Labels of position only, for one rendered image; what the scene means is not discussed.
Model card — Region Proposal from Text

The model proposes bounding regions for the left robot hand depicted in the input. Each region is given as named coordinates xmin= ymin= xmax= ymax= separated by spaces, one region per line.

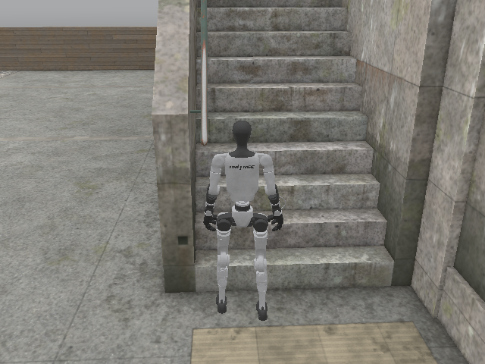
xmin=203 ymin=214 xmax=217 ymax=231

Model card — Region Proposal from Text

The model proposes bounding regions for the robot left thigh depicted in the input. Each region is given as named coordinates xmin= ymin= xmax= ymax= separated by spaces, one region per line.
xmin=216 ymin=212 xmax=232 ymax=268

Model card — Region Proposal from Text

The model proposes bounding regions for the robot left forearm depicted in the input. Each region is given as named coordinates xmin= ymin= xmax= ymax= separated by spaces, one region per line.
xmin=204 ymin=184 xmax=217 ymax=216

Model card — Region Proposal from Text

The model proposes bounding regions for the right robot hand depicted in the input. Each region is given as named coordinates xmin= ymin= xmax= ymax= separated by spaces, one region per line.
xmin=268 ymin=214 xmax=283 ymax=231

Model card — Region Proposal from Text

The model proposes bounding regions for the robot right forearm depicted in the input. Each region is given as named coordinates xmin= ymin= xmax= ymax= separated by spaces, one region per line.
xmin=268 ymin=184 xmax=282 ymax=216

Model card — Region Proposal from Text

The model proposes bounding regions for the robot left upper arm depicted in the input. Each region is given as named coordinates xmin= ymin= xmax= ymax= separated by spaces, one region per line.
xmin=208 ymin=153 xmax=226 ymax=195

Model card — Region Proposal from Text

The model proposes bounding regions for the robot left foot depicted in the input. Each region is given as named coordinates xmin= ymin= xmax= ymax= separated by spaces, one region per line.
xmin=216 ymin=294 xmax=227 ymax=314

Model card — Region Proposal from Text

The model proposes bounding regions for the robot right upper arm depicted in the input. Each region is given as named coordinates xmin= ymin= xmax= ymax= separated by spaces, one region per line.
xmin=258 ymin=153 xmax=276 ymax=196

